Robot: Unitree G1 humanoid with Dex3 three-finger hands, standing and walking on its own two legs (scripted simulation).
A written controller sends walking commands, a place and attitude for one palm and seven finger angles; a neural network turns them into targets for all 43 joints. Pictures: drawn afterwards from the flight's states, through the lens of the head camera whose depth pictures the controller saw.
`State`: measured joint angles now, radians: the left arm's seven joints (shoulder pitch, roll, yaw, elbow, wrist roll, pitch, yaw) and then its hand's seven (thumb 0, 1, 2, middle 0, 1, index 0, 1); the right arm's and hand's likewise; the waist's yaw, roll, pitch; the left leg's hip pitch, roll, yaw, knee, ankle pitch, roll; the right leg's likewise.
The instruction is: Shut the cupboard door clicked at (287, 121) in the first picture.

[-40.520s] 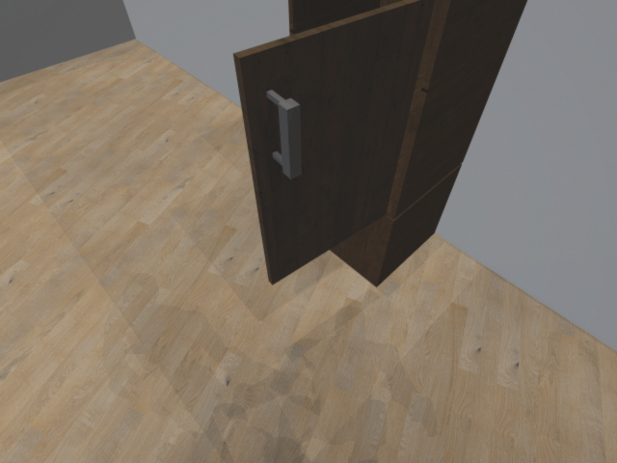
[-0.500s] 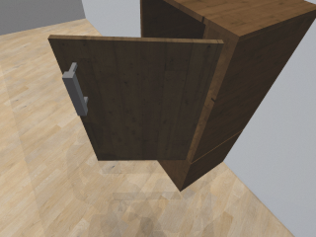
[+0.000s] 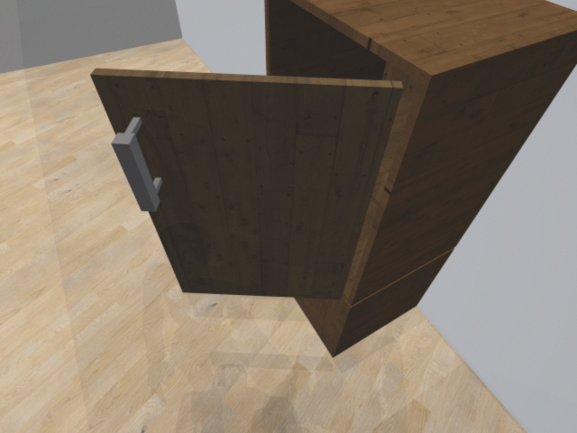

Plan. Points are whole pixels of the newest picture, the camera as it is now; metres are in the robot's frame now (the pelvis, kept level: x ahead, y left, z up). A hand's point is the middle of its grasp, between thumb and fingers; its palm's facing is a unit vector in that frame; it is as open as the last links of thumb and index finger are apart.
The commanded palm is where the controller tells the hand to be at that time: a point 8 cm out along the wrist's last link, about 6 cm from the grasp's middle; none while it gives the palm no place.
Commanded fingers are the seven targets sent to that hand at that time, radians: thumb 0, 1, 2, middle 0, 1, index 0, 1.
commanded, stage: look again from close up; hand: left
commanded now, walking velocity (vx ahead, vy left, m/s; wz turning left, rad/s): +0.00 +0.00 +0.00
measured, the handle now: (143, 165) +0.46 +0.26 +0.11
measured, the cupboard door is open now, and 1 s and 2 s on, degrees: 58 58 58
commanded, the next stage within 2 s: raise the hand and make a fist in 0.62 s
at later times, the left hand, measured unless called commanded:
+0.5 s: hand out of the picture +0.04 +0.24 -0.18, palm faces +0.03 -0.97 -0.24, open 7.4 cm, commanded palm none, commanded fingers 0.00 0.90 0.90 -0.20 -0.30 -0.20 -0.30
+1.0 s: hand (102, 395) +0.16 +0.24 +0.01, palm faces +0.11 -0.99 -0.05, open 6.8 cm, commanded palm +0.09 +0.30 -0.04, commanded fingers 0.00 0.90 0.90 -0.46 -0.58 -0.46 -0.58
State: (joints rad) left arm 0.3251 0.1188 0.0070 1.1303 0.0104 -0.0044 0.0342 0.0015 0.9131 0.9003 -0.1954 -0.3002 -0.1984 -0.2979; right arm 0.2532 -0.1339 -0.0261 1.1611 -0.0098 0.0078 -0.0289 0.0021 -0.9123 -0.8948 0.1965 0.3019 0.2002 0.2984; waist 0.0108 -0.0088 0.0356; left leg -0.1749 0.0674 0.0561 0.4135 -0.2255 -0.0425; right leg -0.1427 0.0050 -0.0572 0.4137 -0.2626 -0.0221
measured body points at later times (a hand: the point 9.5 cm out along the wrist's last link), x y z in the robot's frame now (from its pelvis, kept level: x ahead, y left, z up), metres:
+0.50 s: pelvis +0.00 +0.05 -0.01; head +0.01 +0.06 +0.44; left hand +0.04 +0.29 -0.17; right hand +0.07 -0.18 -0.16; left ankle +0.00 +0.14 -0.74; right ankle -0.02 -0.10 -0.74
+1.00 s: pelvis -0.06 +0.05 -0.06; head -0.07 +0.04 +0.39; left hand +0.15 +0.29 +0.01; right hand +0.11 -0.19 -0.13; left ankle +0.00 +0.14 -0.74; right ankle +0.01 -0.05 -0.74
